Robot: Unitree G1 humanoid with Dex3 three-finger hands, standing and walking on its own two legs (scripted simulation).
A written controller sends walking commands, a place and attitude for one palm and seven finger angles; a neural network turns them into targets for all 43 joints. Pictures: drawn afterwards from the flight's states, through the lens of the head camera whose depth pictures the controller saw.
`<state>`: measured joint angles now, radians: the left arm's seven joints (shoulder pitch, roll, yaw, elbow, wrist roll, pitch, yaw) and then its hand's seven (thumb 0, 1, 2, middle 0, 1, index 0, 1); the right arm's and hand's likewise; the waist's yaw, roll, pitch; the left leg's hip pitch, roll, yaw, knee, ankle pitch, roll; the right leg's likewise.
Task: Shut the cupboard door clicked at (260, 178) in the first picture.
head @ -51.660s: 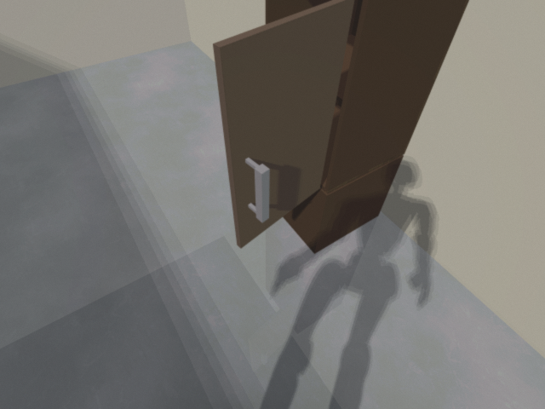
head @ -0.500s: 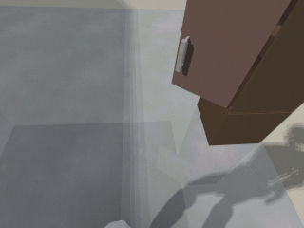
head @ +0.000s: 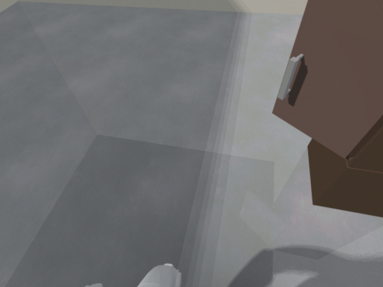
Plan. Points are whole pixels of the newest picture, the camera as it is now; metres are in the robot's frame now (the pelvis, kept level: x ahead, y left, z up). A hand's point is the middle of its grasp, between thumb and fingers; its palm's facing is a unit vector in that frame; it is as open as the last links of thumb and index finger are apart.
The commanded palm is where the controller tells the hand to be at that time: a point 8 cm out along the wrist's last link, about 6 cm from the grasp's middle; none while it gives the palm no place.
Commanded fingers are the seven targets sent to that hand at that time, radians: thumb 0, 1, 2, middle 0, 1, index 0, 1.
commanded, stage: walk to a spot facing it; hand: left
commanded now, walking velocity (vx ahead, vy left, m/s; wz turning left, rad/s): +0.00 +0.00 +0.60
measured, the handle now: (290, 77) +0.83 -0.36 -0.10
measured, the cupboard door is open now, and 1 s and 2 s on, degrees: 54 54 54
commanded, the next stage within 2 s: turn to face it in 0.76 s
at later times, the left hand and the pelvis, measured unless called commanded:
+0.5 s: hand out of the picture +0.07 +0.26 -0.16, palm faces +0.30 -0.92 -0.25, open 7.4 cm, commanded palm none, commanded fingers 0.00 0.90 0.90 -0.20 -0.30 -0.20 -0.30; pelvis +0.05 +0.03 +0.00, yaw +17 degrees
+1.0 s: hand out of the picture +0.08 +0.21 -0.18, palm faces +0.59 -0.78 -0.21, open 7.3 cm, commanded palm none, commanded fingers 0.00 0.90 0.90 -0.20 -0.30 -0.20 -0.30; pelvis +0.18 +0.05 +0.00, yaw +33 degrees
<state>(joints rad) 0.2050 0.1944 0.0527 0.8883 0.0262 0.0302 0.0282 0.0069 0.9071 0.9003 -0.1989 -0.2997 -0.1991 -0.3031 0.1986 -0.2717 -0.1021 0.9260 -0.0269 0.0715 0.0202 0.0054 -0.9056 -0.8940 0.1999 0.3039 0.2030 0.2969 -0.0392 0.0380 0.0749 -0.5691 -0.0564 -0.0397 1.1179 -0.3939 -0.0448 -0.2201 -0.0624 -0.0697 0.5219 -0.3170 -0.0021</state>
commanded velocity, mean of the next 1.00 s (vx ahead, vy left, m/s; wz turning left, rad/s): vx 0.12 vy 0.00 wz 0.38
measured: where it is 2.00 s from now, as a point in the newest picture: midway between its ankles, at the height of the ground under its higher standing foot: (182, 285)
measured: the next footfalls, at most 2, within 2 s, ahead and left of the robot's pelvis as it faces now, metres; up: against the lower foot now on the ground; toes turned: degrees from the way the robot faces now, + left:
left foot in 0.24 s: +0.04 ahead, +0.14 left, +0.00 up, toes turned +15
right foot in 0.64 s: +0.23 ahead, -0.07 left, +0.00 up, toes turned +17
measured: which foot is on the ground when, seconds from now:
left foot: up 0.00-0.22, down 0.24-0.62, up 0.64-1.00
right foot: down 0.00-0.24, up 0.26-0.62, down 0.64-1.00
